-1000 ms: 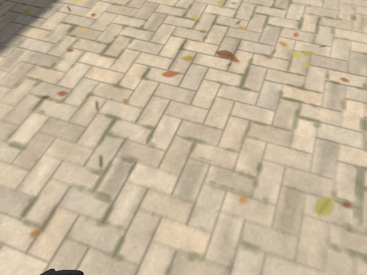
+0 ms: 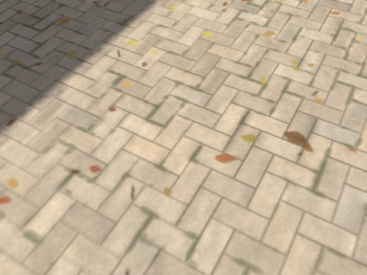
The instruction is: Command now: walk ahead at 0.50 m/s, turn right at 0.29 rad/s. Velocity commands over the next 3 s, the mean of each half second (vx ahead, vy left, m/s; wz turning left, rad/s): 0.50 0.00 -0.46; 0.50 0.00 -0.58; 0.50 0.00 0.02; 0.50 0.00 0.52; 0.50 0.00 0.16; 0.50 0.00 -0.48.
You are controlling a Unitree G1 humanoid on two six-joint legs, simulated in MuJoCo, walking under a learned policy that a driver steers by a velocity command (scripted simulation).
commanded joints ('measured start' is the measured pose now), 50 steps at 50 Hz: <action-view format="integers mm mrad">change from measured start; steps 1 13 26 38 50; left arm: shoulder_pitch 152 322 314 -5 263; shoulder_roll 138 141 136 60 176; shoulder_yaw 47 54 49 24 65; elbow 7 77 17 -96 -47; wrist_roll -15 -24 -6 10 45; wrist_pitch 6 -4 13 59 32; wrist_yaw -6 17 24 -47 -16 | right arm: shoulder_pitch -34 -373 -115 -53 50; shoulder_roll -112 -50 -152 -99 -159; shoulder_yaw -17 12 -27 -21 -28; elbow -94 -232 -232 -146 -117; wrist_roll -8 -7 -8 11 9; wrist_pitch -29 19 1 -41 15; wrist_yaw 10 28 -17 0 -18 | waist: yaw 54 93 1 22 175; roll -34 -76 66 70 -35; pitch -48 -1 -174 2 -256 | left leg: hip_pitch -495 -490 247 64 -58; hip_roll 91 110 457 296 292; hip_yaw -46 11 -602 52 270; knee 296 -194 -671 -794 70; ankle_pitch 111 388 -119 487 753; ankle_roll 4 -123 132 85 -16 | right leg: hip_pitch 402 290 -250 -297 478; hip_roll -318 -148 -15 -114 -80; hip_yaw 559 348 170 81 123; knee -329 -370 642 371 -99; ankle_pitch -59 252 -283 79 -173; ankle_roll -192 -126 9 77 -145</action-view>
